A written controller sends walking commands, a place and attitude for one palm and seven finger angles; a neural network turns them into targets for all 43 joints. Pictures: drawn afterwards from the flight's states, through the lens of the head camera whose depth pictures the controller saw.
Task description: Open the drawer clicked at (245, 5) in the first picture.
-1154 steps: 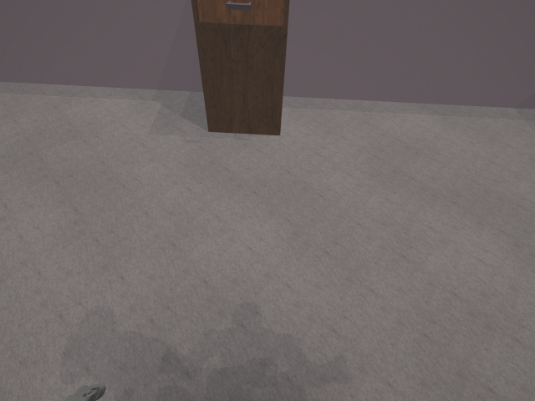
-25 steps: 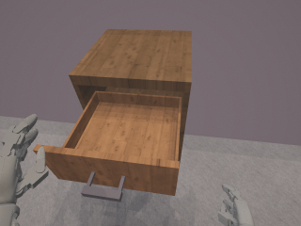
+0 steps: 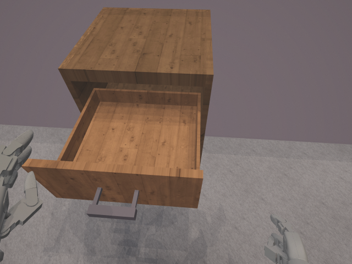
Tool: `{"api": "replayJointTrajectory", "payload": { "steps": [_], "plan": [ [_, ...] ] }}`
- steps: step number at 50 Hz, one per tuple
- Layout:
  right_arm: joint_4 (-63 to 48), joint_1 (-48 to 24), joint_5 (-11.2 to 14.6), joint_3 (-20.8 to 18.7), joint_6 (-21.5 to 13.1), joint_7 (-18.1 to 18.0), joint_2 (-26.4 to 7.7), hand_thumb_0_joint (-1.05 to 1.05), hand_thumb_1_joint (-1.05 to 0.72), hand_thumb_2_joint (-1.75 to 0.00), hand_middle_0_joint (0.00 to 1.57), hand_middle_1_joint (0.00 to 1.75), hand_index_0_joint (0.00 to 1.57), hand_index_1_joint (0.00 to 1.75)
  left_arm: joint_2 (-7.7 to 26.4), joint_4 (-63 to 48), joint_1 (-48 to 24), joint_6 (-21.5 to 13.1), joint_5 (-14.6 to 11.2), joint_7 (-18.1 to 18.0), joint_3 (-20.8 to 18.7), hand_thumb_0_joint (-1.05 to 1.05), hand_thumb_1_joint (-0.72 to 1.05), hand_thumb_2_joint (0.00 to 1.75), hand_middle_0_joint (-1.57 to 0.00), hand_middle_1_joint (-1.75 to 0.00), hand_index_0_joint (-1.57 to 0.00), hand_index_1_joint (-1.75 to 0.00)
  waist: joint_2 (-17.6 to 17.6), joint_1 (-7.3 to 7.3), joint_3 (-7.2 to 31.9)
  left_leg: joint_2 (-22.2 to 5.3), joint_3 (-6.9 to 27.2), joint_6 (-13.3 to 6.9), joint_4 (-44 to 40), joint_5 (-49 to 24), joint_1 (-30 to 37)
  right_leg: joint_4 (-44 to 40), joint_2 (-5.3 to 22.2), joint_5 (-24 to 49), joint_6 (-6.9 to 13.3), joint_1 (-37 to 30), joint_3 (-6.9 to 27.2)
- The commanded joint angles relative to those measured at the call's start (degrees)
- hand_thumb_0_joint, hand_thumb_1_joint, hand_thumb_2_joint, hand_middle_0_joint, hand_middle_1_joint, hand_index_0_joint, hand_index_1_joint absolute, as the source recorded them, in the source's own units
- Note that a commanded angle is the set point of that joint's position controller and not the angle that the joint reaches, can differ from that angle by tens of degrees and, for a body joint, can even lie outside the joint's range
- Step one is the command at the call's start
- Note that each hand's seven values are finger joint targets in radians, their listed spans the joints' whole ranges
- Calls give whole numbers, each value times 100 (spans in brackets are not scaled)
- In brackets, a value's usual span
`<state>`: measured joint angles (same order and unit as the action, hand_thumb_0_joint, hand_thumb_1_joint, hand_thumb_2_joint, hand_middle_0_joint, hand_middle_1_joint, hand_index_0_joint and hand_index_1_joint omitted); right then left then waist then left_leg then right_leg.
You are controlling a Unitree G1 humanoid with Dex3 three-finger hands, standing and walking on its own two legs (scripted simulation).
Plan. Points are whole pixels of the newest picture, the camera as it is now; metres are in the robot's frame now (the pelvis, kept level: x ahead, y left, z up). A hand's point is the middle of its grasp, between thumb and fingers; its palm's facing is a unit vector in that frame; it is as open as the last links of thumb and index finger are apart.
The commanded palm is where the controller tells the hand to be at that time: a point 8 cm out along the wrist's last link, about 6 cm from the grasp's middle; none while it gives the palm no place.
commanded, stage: step back with the hand held close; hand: left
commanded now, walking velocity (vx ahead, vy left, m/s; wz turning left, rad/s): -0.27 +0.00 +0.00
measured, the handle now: (115, 202) +0.26 +0.16 -0.03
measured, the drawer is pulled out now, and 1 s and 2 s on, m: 0.30 0.30 0.30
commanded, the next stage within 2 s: stop stepping back and stand still in 1.00 s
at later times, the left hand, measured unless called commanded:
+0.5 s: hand out of the picture +0.14 +0.26 +0.16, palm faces +0.34 -0.84 -0.43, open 7.4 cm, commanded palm +0.08 +0.30 +0.18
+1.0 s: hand out of the picture +0.05 +0.21 +0.16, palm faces +0.22 -0.82 -0.52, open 7.4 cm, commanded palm -0.01 +0.26 +0.18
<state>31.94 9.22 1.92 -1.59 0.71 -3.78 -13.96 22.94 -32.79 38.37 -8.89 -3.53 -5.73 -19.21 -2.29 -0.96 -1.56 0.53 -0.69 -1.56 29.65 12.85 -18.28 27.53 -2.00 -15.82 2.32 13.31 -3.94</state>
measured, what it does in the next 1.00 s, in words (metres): walks backwards: right foot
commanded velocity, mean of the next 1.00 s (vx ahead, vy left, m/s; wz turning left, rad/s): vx -0.35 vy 0.00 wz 0.01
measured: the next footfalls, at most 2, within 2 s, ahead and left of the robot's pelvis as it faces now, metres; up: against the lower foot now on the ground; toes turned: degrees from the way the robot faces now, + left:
right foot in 0.80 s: -0.16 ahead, -0.12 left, +0.00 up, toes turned -4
left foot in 1.04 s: -0.10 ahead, +0.09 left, +0.00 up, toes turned +0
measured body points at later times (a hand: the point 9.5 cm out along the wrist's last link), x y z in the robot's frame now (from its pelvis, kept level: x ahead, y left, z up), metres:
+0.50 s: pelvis -0.05 +0.02 -0.01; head -0.02 +0.05 +0.44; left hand +0.12 +0.30 +0.18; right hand +0.13 -0.21 -0.08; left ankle +0.03 +0.10 -0.74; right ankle -0.02 -0.09 -0.74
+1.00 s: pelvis -0.14 -0.01 +0.00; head -0.11 +0.00 +0.45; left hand +0.03 +0.25 +0.19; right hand +0.02 -0.26 -0.08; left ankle -0.12 +0.09 -0.71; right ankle -0.20 -0.11 -0.74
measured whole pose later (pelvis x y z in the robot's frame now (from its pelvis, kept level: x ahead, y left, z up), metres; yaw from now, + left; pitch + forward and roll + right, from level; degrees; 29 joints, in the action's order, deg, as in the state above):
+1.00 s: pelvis -0.14 -0.01 +0.00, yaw -2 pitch +3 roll -1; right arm 35.2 8.9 1.4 0.0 -1.8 -3.6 -11.4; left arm 25.6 -37.7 41.2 -14.4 -3.6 -5.1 -24.0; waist 1.6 -1.3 0.0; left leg 1.1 0.0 0.9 46.1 23.3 -27.7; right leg 29.4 -1.1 -19.7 1.7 12.9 -2.8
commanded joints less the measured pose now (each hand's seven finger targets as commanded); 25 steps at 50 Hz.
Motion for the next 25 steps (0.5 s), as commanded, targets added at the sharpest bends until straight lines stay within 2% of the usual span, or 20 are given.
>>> {"api": "replayJointTrajectory", "payload": {
  "steps": [1, 6, 10, 12, 14, 15, 16, 17, 19, 20, 21, 22, 23, 24, 25],
  "plan": [
    [-997, -619, 6, -173, -297, -103, -552, 0, -90, -90, 20, 30, 20, 30, 1100, -1490, 125, -421, -65, -292, -1060, 0, 90, 90, -20, -30, -20, -30, -234, 126, 1041, -755, 850, -188, -398, -1508, 268, -128, 727, 1284, -142, -251, 551],
    [-987, -556, -20, -165, -423, -108, -549, 0, -90, -90, 20, 30, 20, 30, 982, -1459, 169, -455, -59, -315, -1004, 0, 90, 90, -20, -30, -20, -30, -358, 128, 930, -943, 1060, -265, -756, -570, -377, 191, 541, 591, -193, -355, 487],
    [-1000, -500, -15, -131, -532, -84, -551, 0, -90, -90, 20, 30, 20, 30, 882, -1422, 71, -493, -41, -330, -963, 0, 90, 90, -20, -30, -20, -30, -193, 93, 756, -976, 1089, -296, -835, 540, -978, 273, 545, 243, -196, -408, 595],
    [-995, -456, -17, -120, -574, -81, -548, 0, -90, -90, 20, 30, 20, 30, 883, -1501, 12, -508, -36, -347, -940, 0, 90, 90, -20, -30, -20, -30, -162, 62, 762, -886, 1038, -274, -719, 918, -1022, 171, 636, 90, -148, -290, 727],
    [-982, -437, -23, -114, -608, -70, -540, 0, -90, -90, 20, 30, 20, 30, 884, -1518, -86, -542, -25, -369, -904, 0, 90, 90, -20, -30, -20, -30, 98, 29, 616, -750, 973, -227, -449, 1223, -929, -204, 776, -311, -75, 133, 971],
    [-952, -410, -42, -113, -611, -65, -526, 0, -90, -90, 20, 30, 20, 30, 898, -1505, -99, -555, -30, -387, -929, 0, 90, 90, -20, -30, -20, -30, 245, 14, 604, -643, 899, -177, -241, 1262, -802, -443, 892, -554, -20, 365, 1100],
    [-918, -383, -56, -141, -613, -74, -569, 0, -90, -90, 20, 30, 20, 30, 1015, -1579, -131, -551, -27, -419, -989, 0, 90, 90, -20, -30, -20, -30, 241, -7, 598, -533, 838, -130, 1, 1237, -590, -663, 1020, -721, 89, 613, 1276],
    [-878, -343, -54, -118, -622, -65, -522, 0, -90, -90, 20, 30, 20, 30, 873, -1600, -153, -572, -43, -426, -838, 0, 90, 90, -20, -30, -20, -30, 289, -41, 573, -447, 745, -77, 289, 1168, -368, -815, 1187, -860, 175, 890, 1338],
    [-809, -344, -83, -99, -637, -67, -508, 0, -90, -90, 20, 30, 20, 30, 903, -1645, -236, -595, -33, -462, -846, 0, 90, 90, -20, -30, -20, -30, 381, -55, 562, -361, 677, -21, 565, 888, -51, -834, 1326, -669, 255, 1202, 1265],
    [-806, -370, -97, -90, -641, -71, -503, 0, -90, -90, 20, 30, 20, 30, 903, -1674, -223, -604, -31, -471, -858, 0, 90, 90, -20, -30, -20, -30, 261, -48, 563, -416, 742, -40, 432, 751, -7, -701, 1256, -453, 227, 1191, 1156],
    [-805, -402, -114, -107, -643, -91, -554, 0, -90, -90, 20, 30, 20, 30, 1025, -1699, -206, -596, -24, -492, -973, 0, 90, 90, -20, -30, -20, -30, -30, -38, 597, -557, 920, -76, 106, 645, -80, -520, 1078, -377, 172, 1061, 1029],
    [-854, -416, -105, -75, -660, -96, -516, 0, -90, -90, 20, 30, 20, 30, 953, -1756, -123, -623, -24, -482, -949, 0, 90, 90, -20, -30, -20, -30, -232, -17, 635, -802, 1152, -145, -374, 667, -294, -210, 815, -400, 36, 763, 771],
    [-917, -495, -99, -45, -686, -99, -546, 0, -90, -90, 20, 30, 20, 30, 987, -1768, -123, -658, -13, -478, -993, 0, 90, 90, -20, -30, -20, -30, -592, 9, 583, -1134, 1461, -237, -1020, 1034, -824, 313, 494, -608, -116, 319, 506],
    [-964, -549, -122, -44, -711, -105, -556, 0, -90, -90, 20, 30, 20, 30, 980, -1749, -128, -682, 49, -476, -1068, 0, 90, 90, -20, -30, -20, -30, -1097, 56, 554, -1478, 1831, -385, -1612, 1610, -1509, 1020, 205, -650, -217, -232, 339],
    [-952, -513, -170, -50, -736, -102, -504, 0, -90, -90, 20, 30, 20, 30, 984, -1739, -227, -691, 103, -471, -1118, 0, 90, 90, -20, -30, -20, -30, -1195, 74, 527, -1679, 2068, -509, -1919, 1883, -1928, 1635, 109, -752, -250, -518, 358]
  ]
}}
